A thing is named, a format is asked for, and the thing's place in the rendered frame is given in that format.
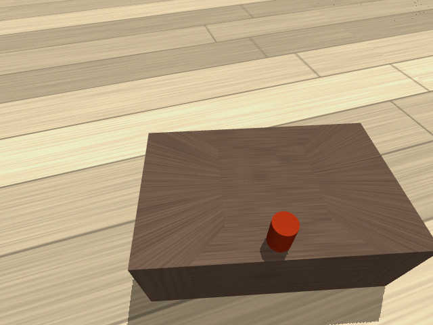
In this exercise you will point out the can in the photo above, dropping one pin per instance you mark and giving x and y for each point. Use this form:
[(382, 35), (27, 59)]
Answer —
[(282, 231)]

